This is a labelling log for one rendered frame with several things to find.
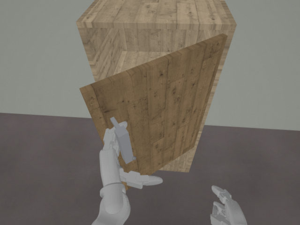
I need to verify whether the left robot forearm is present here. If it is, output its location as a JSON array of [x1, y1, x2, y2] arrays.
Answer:
[[92, 182, 130, 225]]

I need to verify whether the right robot hand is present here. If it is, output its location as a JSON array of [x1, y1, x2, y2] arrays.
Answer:
[[210, 185, 247, 225]]

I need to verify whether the handle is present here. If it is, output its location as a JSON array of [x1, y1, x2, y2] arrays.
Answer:
[[110, 117, 133, 164]]

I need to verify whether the left robot hand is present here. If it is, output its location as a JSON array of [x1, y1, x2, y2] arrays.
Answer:
[[99, 121, 163, 189]]

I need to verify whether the cupboard door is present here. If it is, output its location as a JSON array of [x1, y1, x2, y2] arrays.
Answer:
[[79, 33, 227, 190]]

